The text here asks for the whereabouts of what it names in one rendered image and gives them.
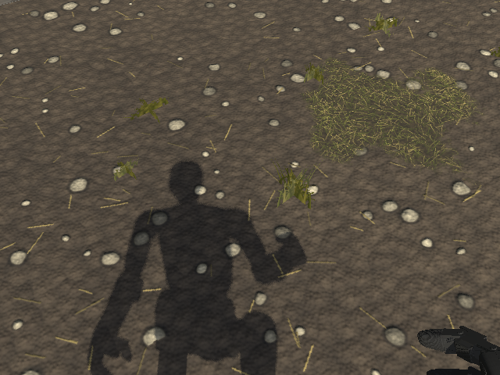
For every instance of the robot right hand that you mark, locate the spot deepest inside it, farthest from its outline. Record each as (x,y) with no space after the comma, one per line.
(468,345)

